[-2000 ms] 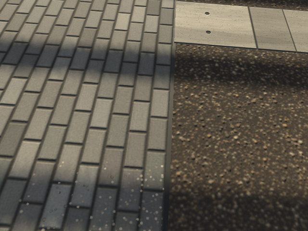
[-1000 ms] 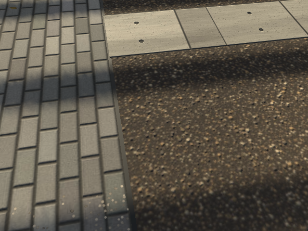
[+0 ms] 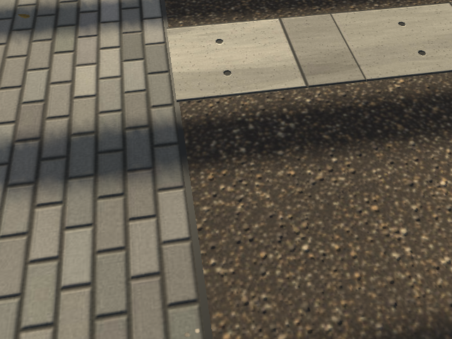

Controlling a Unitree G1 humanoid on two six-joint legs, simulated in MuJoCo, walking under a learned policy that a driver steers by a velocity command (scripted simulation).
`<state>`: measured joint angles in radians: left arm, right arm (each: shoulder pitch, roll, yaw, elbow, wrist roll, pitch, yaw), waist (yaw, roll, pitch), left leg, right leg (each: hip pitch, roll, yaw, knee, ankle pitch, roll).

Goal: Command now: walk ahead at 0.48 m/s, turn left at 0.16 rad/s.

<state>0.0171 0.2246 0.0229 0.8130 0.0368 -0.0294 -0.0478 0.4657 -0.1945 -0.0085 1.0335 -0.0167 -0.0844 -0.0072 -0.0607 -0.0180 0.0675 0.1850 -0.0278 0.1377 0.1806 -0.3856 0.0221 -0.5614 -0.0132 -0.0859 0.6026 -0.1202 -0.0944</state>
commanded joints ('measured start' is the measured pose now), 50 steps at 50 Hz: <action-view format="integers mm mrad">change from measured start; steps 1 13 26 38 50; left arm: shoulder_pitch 294 280 395 259 -110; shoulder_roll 130 95 166 96 91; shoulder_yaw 41 41 51 37 13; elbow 41 96 147 -20 -158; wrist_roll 2 -22 -13 14 -4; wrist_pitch -27 -93 -56 -9 -17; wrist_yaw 30 52 83 36 14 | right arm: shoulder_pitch -53 -157 -401 -183 37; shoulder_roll -206 -68 -95 -197 -201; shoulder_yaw -38 -51 -48 -92 -79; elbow -41 -135 -262 -188 -146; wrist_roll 1 -12 -24 21 3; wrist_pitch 0 78 70 23 17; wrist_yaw -4 46 67 9 -3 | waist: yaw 200 35 48 95 -46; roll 107 -45 -79 3 85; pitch -131 6 -15 -77 -9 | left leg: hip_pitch -130 -795 -682 -325 -122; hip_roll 232 151 0 161 159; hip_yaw -92 -161 39 -395 -391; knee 397 951 455 47 61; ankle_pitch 1125 221 201 589 675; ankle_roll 110 45 138 279 192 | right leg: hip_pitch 404 400 694 -9 -114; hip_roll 68 -247 -267 -112 -46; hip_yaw -19 63 -192 100 47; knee -112 -495 -226 525 39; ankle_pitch -16 45 837 -177 121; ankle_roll -60 -54 -19 135 100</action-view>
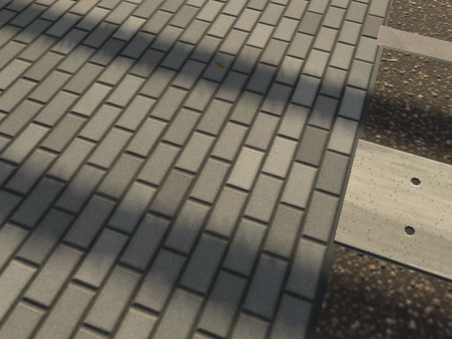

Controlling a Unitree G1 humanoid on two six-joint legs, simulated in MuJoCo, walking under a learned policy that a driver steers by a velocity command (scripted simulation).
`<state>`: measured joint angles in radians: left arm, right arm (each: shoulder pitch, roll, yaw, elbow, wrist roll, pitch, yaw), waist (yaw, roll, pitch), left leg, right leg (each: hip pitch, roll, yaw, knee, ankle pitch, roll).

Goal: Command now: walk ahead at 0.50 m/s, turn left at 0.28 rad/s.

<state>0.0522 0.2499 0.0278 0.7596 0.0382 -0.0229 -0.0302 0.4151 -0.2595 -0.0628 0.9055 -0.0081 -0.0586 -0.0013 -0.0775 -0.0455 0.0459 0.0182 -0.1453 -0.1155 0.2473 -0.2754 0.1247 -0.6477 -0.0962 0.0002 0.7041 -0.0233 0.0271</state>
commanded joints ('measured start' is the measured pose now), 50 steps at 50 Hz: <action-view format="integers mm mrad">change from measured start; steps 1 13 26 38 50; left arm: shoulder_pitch -148 213 429 336 131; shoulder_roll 72 79 115 73 14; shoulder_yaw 8 29 34 45 26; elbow -111 49 173 131 13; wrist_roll -7 -17 -31 -23 -3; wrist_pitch -28 -60 -73 -20 32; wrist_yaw -4 21 21 18 -19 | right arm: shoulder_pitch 86 -36 -439 -181 -129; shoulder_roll -143 -81 -31 -61 -106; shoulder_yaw -24 5 46 14 -3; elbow -16 -60 -184 -107 -64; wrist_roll -9 -32 -22 -20 -1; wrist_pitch -10 5 9 -28 -21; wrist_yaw -13 22 39 -4 -28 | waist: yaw -24 56 138 68 80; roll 118 -20 -22 124 156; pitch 18 -19 28 -24 -44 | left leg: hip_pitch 60 -529 -586 -110 -130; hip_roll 292 176 199 446 391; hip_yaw -144 23 173 -99 321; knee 3 910 378 -54 72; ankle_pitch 590 -27 256 164 753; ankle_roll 84 -54 -109 27 24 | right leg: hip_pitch -4 489 610 76 187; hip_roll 45 -128 -82 22 68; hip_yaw -36 269 80 53 -94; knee -92 -516 -538 442 16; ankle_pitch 8 -92 240 -299 -37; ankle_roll -37 -227 -212 -106 -64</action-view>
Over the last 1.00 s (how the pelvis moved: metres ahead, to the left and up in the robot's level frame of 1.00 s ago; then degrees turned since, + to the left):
0.53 0.12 0.02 31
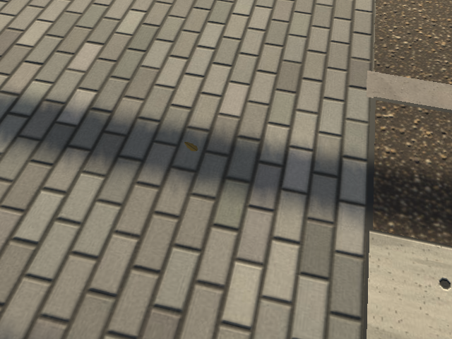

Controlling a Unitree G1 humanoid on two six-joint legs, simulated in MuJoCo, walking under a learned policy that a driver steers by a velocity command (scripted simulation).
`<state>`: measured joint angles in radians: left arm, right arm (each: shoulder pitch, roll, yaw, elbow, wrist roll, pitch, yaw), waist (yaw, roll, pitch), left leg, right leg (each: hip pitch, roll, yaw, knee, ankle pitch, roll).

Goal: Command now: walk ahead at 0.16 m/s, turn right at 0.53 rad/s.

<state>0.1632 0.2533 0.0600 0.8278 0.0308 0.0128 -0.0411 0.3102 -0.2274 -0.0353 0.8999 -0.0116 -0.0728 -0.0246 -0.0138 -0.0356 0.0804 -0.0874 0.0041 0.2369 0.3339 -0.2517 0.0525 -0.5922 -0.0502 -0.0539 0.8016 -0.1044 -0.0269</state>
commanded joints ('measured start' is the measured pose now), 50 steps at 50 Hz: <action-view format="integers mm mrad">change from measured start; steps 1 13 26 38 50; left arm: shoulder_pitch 14 25 52 109 168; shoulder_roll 21 112 149 83 140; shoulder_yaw -4 35 47 22 7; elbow -64 -107 -108 -27 86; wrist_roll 7 -25 3 -9 -16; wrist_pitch -3 16 23 26 -29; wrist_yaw -9 53 35 42 68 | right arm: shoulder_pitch -18 -52 -89 -146 -168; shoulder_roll -147 -118 -97 -115 -80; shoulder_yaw -35 -38 -28 -9 -17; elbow -55 -134 -164 -159 -131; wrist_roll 3 -31 0 -6 -21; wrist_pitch -2 96 109 52 48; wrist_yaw -6 -6 -10 -13 16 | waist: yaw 14 0 46 61 52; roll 148 -28 -92 180 -149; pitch -83 -112 -149 -80 71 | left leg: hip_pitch -3 -437 -287 -96 -401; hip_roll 255 52 -15 175 -41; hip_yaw -32 -260 -255 -393 -202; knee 15 829 445 -38 293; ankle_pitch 735 -162 -168 447 -150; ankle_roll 93 -87 -66 122 15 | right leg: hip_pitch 143 341 319 232 517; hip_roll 27 -121 -89 143 -216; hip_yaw -45 339 449 156 491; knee -106 -508 -548 27 -573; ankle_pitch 18 216 -177 -302 -203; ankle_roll -20 -237 -192 41 -198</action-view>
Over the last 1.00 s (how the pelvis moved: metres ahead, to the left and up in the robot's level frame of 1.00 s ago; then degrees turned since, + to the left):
0.51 0.00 0.00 -11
